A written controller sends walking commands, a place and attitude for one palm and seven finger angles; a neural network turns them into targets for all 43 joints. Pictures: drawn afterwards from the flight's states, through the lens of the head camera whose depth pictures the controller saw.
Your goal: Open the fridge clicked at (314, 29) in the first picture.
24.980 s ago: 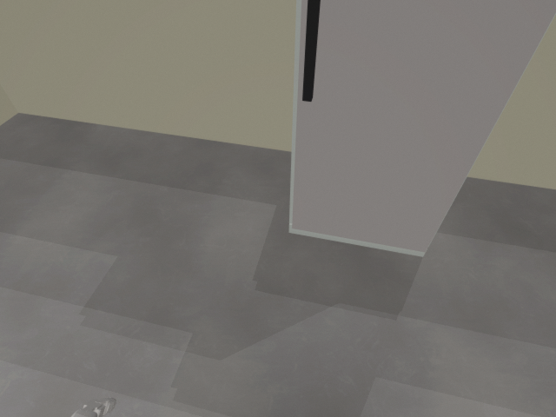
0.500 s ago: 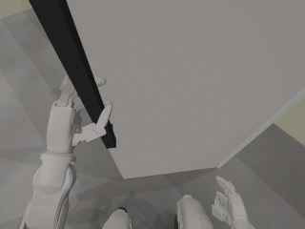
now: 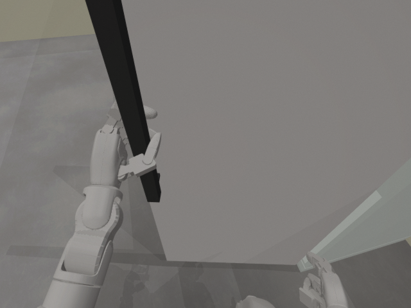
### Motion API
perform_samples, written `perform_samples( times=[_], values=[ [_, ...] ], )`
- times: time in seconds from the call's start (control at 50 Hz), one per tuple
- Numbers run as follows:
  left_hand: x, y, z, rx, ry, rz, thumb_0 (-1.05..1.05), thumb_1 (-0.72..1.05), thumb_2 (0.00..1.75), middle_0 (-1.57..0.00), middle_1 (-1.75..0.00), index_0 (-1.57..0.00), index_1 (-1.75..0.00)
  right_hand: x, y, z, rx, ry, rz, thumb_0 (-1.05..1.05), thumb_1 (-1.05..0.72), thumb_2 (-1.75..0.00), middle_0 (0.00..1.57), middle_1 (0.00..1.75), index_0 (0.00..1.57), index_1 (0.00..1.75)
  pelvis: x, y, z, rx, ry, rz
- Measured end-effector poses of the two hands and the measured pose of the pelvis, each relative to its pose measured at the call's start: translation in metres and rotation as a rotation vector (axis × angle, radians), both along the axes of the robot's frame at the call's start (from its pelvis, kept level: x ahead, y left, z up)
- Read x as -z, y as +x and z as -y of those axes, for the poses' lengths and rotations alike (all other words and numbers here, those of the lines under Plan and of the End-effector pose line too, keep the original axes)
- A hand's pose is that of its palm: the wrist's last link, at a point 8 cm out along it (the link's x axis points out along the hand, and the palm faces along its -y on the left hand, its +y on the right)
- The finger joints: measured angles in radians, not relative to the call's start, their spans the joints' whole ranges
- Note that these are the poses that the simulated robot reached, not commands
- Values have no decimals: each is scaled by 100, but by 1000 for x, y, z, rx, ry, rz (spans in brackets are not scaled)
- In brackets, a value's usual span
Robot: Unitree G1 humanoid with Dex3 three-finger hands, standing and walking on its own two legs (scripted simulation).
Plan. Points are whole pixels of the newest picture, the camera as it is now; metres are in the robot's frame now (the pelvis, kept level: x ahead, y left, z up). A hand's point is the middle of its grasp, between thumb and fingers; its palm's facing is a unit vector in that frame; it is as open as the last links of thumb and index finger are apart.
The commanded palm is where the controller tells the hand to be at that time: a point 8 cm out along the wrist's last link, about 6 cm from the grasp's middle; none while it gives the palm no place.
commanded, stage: stop walking and hold the door back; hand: left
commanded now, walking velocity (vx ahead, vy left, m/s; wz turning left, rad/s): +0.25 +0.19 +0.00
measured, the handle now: (140, 123) +0.35 +0.15 +0.19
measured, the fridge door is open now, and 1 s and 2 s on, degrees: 73 65 67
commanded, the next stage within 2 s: loosen the grip on the handle in 1.40 s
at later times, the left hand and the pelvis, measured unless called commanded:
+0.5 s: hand (154, 124) +0.37 +0.13 +0.17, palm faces +0.20 -0.96 -0.20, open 6.0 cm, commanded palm +0.35 +0.19 +0.14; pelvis -0.08 -0.04 +0.00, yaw +2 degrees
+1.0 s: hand (155, 118) +0.39 +0.14 +0.16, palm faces +0.15 -0.97 -0.19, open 5.9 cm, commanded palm +0.36 +0.20 +0.14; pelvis -0.06 -0.02 +0.01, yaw -5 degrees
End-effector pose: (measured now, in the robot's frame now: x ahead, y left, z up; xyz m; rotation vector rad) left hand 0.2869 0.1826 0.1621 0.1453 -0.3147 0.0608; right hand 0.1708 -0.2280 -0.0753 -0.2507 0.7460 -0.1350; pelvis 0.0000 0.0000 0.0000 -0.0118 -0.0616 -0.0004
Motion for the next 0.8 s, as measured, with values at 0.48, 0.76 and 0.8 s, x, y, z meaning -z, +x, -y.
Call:
perform_samples(
  times=[0.48, 0.76, 0.8],
  values=[
    [-15, 53, 2, -171, 44, -236, -7, 61, 80, -45, -140, -37, -140, 39, -164, 112, 149, -67, -257, 1, -91, -90, 20, 30, 20, 30, -2, -75, 44, -41, 97, -24],
    [-11, 79, 1, -145, 48, -193, -7, 63, 78, -45, -140, -34, -140, 61, -212, 55, 206, 83, -387, 1, -90, -90, 20, 30, 20, 30, 7, -61, 45, 43, 10, -38],
    [-11, 80, 0, -150, 61, -195, -9, 63, 78, -45, -140, -34, -140, 63, -201, 54, 219, 98, -356, 1, -90, -90, 20, 30, 20, 30, 5, -62, 43, 46, 5, -30]
  ],
)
